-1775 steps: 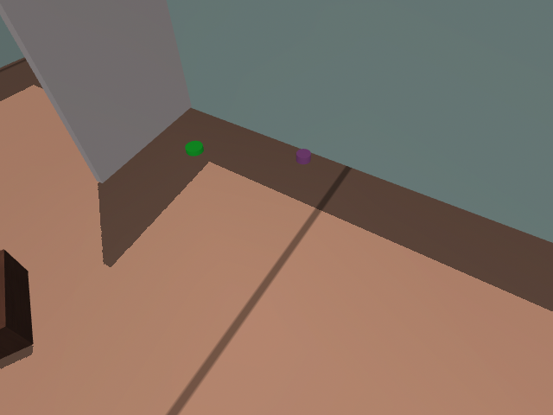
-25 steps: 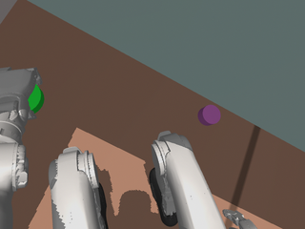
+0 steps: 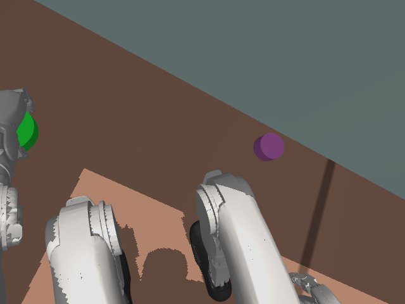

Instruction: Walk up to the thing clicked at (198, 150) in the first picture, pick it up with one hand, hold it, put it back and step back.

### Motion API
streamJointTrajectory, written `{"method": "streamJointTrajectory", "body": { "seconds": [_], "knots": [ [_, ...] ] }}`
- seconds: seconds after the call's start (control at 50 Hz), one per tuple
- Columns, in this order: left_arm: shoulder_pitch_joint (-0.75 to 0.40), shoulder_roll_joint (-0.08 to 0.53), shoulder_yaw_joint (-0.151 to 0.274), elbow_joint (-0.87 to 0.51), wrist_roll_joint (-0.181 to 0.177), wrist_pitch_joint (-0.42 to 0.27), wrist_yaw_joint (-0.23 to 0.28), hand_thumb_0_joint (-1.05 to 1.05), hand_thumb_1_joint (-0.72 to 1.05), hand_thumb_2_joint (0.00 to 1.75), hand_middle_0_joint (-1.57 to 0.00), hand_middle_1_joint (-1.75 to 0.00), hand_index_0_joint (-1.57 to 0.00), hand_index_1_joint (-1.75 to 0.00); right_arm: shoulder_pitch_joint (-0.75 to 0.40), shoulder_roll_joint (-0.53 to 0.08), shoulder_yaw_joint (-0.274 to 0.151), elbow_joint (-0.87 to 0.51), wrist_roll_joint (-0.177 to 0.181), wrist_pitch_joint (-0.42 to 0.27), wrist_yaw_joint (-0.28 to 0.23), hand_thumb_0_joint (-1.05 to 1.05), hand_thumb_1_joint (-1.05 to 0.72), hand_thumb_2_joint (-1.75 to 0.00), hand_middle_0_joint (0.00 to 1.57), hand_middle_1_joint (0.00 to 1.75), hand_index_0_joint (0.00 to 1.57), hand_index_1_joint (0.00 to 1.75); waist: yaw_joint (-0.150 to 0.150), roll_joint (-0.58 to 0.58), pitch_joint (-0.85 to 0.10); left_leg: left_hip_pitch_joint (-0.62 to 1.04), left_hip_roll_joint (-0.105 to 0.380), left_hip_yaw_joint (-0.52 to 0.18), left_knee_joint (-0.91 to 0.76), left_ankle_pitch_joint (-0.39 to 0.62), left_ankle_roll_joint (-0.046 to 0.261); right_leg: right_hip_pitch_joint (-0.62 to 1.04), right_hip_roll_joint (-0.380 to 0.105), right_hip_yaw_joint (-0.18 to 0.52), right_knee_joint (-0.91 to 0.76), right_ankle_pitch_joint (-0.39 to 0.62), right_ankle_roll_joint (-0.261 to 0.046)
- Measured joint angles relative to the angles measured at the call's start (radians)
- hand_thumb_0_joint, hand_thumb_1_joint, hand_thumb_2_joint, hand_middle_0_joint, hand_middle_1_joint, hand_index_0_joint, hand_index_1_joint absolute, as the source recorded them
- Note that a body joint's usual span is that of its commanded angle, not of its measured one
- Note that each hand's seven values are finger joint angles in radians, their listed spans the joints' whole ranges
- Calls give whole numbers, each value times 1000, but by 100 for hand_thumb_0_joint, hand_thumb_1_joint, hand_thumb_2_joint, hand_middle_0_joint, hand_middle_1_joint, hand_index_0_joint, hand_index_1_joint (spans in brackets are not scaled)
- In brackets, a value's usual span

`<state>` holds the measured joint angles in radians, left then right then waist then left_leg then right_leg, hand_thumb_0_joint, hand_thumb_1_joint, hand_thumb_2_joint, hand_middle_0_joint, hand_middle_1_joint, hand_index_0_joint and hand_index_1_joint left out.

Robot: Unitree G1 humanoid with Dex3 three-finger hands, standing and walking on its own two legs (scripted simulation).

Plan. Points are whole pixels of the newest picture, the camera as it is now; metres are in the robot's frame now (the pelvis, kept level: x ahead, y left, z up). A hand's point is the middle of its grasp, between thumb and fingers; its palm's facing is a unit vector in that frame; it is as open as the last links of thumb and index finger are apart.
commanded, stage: lower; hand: left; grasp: from above
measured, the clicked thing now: (7, 130) +0.47 +0.31 -0.20
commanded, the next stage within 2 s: rest in 0.18 s
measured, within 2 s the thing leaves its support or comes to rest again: rests again in 1.62 s
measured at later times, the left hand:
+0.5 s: hand (29, 134) +0.47 +0.28 -0.24, palm faces -0.46 -0.10 -0.88, open 11.0 cm
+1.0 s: hand (36, 135) +0.48 +0.28 -0.26, palm faces -0.45 -0.11 -0.89, open 11.0 cm
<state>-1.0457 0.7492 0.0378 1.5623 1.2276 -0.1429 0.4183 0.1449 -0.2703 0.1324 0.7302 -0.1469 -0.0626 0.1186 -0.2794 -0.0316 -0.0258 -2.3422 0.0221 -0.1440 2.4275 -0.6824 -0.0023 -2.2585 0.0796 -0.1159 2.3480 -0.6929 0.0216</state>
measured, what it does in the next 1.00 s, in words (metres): stands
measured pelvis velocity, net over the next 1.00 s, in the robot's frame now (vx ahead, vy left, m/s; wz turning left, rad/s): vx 0.00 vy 0.01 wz -0.09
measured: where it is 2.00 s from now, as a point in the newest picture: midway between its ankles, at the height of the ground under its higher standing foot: (169, 287)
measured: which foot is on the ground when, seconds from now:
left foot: down 0.00-1.00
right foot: down 0.00-1.00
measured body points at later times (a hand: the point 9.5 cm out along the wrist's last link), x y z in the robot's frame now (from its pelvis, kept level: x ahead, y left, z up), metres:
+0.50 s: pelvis +0.00 +0.00 -0.02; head +0.27 +0.09 +0.33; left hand +0.49 +0.28 -0.19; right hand +0.03 -0.26 -0.10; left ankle +0.07 +0.13 -0.29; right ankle +0.10 -0.11 -0.29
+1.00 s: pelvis +0.00 +0.01 -0.02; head +0.28 +0.11 +0.31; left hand +0.50 +0.28 -0.21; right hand +0.03 -0.25 -0.08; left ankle +0.07 +0.13 -0.29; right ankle +0.10 -0.11 -0.29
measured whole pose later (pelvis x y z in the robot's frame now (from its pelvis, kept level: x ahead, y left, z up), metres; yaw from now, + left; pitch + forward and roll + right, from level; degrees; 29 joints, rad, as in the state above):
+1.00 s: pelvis +0.00 +0.01 -0.02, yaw -5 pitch +30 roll -13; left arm -1.09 0.92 0.06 1.73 1.25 -0.16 0.60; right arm 0.12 -0.31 0.28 0.68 -0.22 -0.20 0.21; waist -0.38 -0.13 0.12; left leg -2.37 0.03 -0.23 2.54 -0.72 0.00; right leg -2.26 0.11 -0.18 2.39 -0.69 0.04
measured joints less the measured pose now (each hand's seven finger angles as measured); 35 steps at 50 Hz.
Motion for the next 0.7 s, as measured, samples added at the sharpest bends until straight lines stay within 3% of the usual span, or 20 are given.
{"method": "streamJointTrajectory", "body": {
  "seconds": [0.28, 0.52, 0.7],
  "knots": [
    [0, 63, 38, 22, 41, -31, 59, 1, -20, 67, -36, -81, -56, -86, 7, -11, 41, -19, -30, -36, 13, 0, -91, -90, 20, 30, 20, 30, -35, -31, 64, -34, -3, -28, 57, -6, -2, -23, 4, -24, 38, 0, 3],
    [-14, 94, 44, 79, 10, -3, 98, 1, -20, 68, -36, -82, -56, -86, -5, -15, 81, -26, -47, -68, 48, 0, -90, -90, 20, 30, 20, 30, -60, -42, 101, -31, 5, -47, 79, -22, 1, -19, 16, -39, 42, -1, 10],
    [-20, 126, 43, 125, 22, -28, 134, 1, -20, 66, -37, -81, -57, -85, -17, -26, 115, -41, -55, -88, 59, 0, -90, -90, 20, 30, 20, 30, -78, -65, 116, -25, 6, -65, 94, -26, -1, -9, 21, -54, 44, 3, 11]
  ]
}}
